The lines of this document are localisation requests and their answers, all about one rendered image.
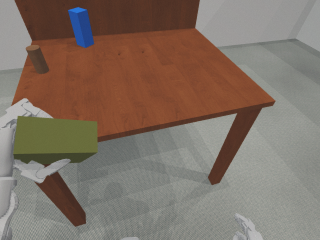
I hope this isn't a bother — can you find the robot left hand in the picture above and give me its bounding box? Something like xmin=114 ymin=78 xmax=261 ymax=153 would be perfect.
xmin=0 ymin=98 xmax=71 ymax=184

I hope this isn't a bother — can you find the robot right hand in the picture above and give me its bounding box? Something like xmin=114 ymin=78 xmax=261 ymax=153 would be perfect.
xmin=233 ymin=213 xmax=264 ymax=240

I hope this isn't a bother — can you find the left robot forearm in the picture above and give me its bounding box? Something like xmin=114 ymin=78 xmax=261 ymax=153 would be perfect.
xmin=0 ymin=177 xmax=19 ymax=240

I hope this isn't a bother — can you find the sponge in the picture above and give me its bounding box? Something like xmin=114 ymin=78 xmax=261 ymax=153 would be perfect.
xmin=13 ymin=116 xmax=98 ymax=165

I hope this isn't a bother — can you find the table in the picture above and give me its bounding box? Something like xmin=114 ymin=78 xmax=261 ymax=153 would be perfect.
xmin=11 ymin=0 xmax=276 ymax=227

